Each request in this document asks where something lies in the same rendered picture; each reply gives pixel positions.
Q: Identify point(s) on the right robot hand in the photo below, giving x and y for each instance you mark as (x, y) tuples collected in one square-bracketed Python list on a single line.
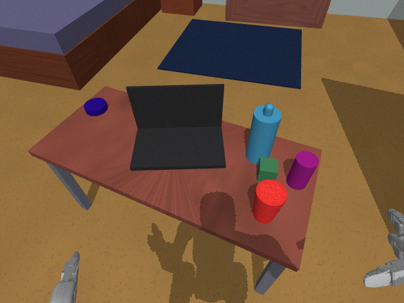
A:
[(392, 273)]

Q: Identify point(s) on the bed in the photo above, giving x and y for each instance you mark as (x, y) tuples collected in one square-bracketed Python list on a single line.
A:
[(66, 43)]

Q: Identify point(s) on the coffee table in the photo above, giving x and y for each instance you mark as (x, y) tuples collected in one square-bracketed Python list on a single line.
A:
[(217, 201)]

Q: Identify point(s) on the left robot hand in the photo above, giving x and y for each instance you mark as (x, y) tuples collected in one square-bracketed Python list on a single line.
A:
[(65, 291)]

